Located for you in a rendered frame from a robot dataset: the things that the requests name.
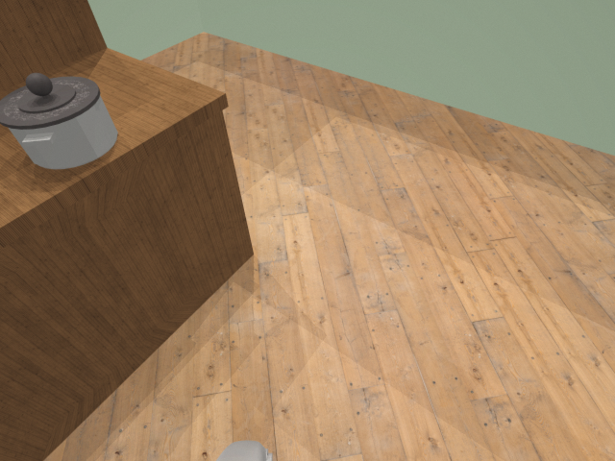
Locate robot left thigh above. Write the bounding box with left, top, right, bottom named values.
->
left=216, top=440, right=273, bottom=461

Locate knob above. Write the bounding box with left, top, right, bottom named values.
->
left=26, top=73, right=53, bottom=96

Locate lid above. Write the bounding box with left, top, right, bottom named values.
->
left=0, top=77, right=100, bottom=130

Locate table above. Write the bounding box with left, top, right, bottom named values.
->
left=0, top=0, right=254, bottom=461

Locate pot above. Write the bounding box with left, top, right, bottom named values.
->
left=9, top=96, right=118, bottom=169

